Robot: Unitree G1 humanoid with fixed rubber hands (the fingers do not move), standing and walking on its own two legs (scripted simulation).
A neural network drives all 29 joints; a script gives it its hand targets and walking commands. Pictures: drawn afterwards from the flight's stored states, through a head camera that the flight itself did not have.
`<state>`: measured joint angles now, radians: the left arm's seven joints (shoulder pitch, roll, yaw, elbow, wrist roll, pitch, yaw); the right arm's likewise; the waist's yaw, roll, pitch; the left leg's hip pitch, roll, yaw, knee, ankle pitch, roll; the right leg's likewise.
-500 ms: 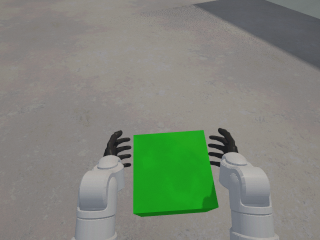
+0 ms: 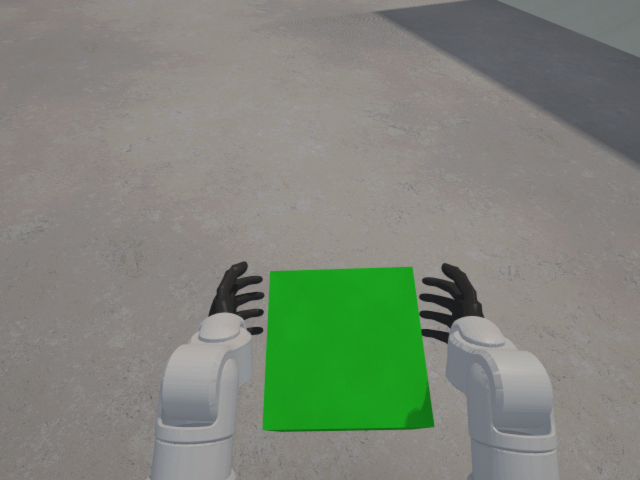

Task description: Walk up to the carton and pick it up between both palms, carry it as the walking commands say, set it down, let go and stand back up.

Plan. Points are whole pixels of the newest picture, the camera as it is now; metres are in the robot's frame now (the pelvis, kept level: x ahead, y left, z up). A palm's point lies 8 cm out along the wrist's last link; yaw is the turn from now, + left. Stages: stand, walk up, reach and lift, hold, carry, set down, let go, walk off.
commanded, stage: carry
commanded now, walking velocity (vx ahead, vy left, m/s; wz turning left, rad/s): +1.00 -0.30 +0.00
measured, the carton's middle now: (343, 353) +0.29 -0.01 -0.01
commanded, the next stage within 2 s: none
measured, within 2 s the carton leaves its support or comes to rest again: neither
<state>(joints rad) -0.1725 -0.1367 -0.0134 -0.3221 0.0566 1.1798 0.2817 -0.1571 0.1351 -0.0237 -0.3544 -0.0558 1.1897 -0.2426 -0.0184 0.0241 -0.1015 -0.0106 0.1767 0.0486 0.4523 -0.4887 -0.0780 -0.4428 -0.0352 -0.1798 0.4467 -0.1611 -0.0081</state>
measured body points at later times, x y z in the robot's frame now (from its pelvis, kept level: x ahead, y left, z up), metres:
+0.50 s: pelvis +0.34 -0.04 +0.02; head +0.34 +0.00 +0.47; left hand +0.62 +0.08 +0.08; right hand +0.60 -0.19 +0.10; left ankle +0.32 +0.04 -0.72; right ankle +0.27 -0.19 -0.64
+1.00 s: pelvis +0.77 -0.17 +0.02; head +0.79 -0.17 +0.47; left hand +1.03 -0.01 +0.08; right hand +1.06 -0.27 +0.08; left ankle +0.74 -0.04 -0.66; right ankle +0.71 -0.24 -0.73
